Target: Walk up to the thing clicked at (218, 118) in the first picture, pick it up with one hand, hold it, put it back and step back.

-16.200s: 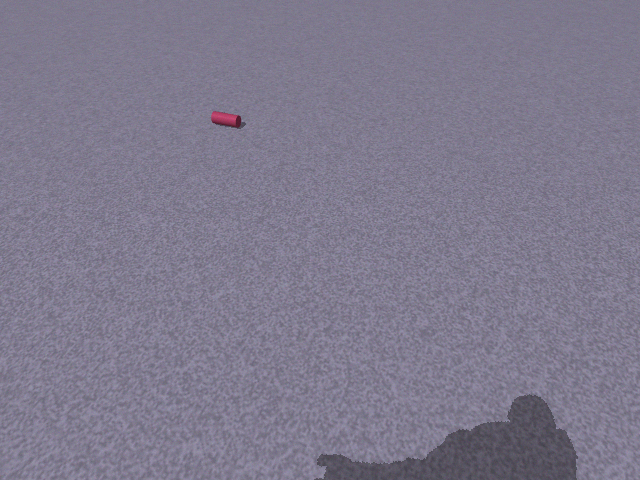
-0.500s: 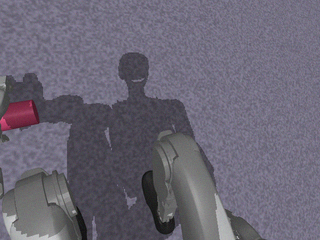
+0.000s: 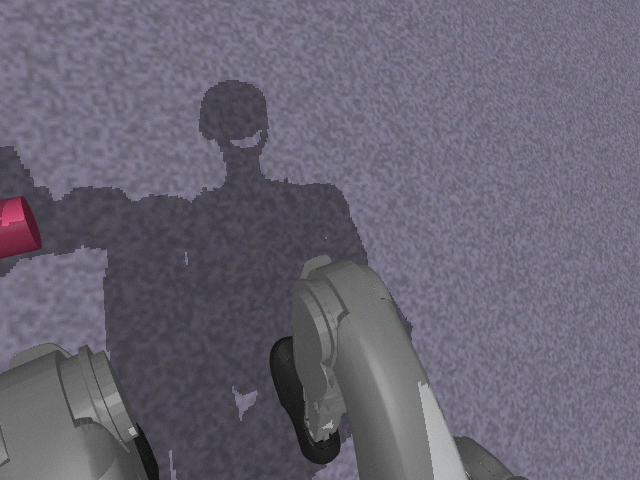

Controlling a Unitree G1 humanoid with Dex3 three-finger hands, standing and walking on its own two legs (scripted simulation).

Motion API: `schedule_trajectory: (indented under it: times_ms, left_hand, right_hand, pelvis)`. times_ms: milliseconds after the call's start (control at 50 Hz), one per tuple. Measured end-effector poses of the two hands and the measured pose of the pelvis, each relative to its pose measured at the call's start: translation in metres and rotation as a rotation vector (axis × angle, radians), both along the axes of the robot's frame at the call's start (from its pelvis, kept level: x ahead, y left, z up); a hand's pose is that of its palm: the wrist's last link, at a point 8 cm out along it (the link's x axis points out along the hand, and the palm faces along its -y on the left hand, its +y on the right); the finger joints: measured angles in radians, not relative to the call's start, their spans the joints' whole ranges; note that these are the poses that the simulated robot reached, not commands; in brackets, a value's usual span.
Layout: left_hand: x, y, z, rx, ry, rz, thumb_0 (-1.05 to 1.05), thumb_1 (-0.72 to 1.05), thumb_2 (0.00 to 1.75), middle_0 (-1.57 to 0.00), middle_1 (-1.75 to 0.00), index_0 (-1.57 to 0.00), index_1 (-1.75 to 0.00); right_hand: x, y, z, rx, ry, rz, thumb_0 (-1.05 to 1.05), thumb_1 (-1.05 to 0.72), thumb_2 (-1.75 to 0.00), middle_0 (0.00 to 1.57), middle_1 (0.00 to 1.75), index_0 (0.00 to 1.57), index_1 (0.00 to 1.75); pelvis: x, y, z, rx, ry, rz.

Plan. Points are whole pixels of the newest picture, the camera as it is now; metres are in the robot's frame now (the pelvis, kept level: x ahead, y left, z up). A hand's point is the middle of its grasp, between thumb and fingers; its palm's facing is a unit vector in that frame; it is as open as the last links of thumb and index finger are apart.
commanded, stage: close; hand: left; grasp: from above
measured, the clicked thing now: out of the picture +0.45 +0.30 -0.26
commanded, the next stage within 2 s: settle in 1.64 s
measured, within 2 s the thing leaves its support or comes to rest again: neither
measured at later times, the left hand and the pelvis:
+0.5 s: hand out of the picture +0.44 +0.28 -0.24, palm faces -0.46 -0.12 -0.88, open 11.6 cm; pelvis +0.00 +0.00 +0.00, yaw -1 degrees
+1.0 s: hand out of the picture +0.44 +0.29 -0.24, palm faces -0.47 -0.12 -0.87, open 10.1 cm; pelvis -0.01 +0.00 +0.00, yaw -1 degrees
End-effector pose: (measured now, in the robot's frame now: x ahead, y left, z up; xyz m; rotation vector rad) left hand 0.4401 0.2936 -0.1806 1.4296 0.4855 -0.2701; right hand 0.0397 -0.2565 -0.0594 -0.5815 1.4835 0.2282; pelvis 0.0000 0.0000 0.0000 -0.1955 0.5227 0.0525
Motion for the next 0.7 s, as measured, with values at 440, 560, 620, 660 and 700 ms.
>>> schedule_trajectory:
  times_ms: [440,560,620,660,700]
  left_hand:
    - [0.006,-0.007,-0.007,0.009,0.001,-0.008,0.0,-0.2,0.88,-0.29,-0.92,-0.31,-0.91]
    - [0.007,-0.008,-0.006,0.008,-0.004,0.001,0.0,-0.14,0.83,-0.34,-0.88,-0.36,-0.86]
    - [0.006,-0.005,-0.005,0.012,-0.004,0.013,0.0,-0.12,0.81,-0.36,-0.85,-0.38,-0.84]
    - [0.005,-0.003,-0.006,0.017,0.007,0.018,0.0,-0.1,0.79,-0.38,-0.84,-0.39,-0.82]
    - [0.005,-0.001,-0.006,0.015,0.013,0.024,0.0,-0.08,0.77,-0.39,-0.82,-0.41,-0.81]
  right_hand:
    - [0.002,0.004,0.005,0.021,-0.012,0.041,0.0,-0.9,-0.9,0.2,0.29,0.2,0.3]
    - [-0.001,0.005,0.007,0.027,-0.012,0.036,0.0,-0.9,-0.9,0.2,0.29,0.2,0.3]
    - [-0.002,0.005,0.008,0.025,-0.014,0.033,0.0,-0.91,-0.9,0.2,0.29,0.2,0.3]
    - [-0.002,0.005,0.009,0.025,-0.015,0.035,0.0,-0.91,-0.9,0.2,0.29,0.2,0.3]
    - [-0.002,0.005,0.009,0.024,-0.018,0.035,0.0,-0.91,-0.9,0.2,0.29,0.2,0.3]
  pelvis:
    - [-0.003,0.002,0.0,-0.015,-0.021,-0.008]
    - [-0.003,0.003,0.001,-0.018,-0.02,-0.011]
    - [-0.003,0.003,0.001,-0.019,-0.019,-0.012]
    - [-0.004,0.003,0.001,-0.019,-0.021,-0.011]
    - [-0.004,0.003,0.001,-0.019,-0.023,-0.01]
